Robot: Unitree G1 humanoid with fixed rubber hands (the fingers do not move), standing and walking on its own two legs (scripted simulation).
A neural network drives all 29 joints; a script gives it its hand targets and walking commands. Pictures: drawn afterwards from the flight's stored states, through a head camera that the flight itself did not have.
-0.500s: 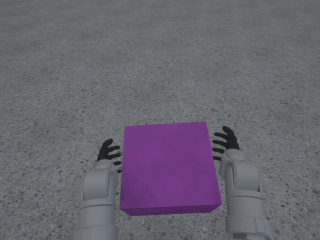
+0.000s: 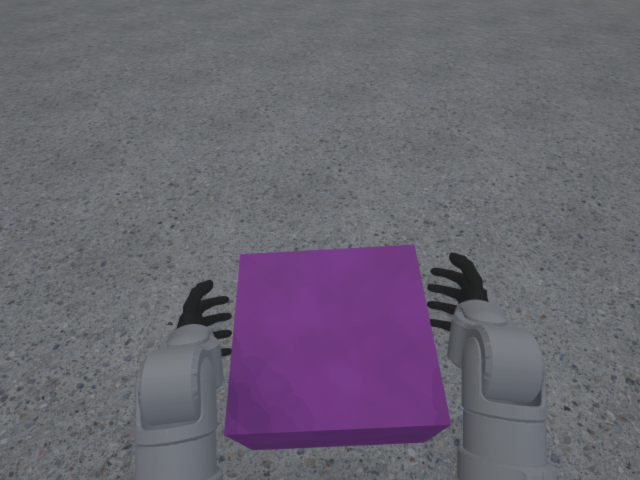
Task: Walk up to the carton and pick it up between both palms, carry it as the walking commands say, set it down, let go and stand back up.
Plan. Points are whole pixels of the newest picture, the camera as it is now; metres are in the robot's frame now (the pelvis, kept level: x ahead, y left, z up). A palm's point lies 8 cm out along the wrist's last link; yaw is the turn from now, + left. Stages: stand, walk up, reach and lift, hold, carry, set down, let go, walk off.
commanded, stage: carry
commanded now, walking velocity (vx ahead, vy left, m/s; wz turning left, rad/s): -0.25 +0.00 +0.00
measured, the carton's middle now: (332, 348) +0.32 -0.01 +0.01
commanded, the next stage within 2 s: none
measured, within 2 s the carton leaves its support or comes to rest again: neither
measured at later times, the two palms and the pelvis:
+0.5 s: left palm (215, 400) +0.20 +0.12 +0.10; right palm (530, 383) +0.20 -0.19 +0.12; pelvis -0.08 -0.03 +0.01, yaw -1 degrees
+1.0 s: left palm out of the picture +0.05 +0.07 +0.11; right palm out of the picture +0.05 -0.24 +0.11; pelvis -0.23 -0.07 +0.01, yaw -2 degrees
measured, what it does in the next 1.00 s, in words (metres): walks backwards: right foot, then left foot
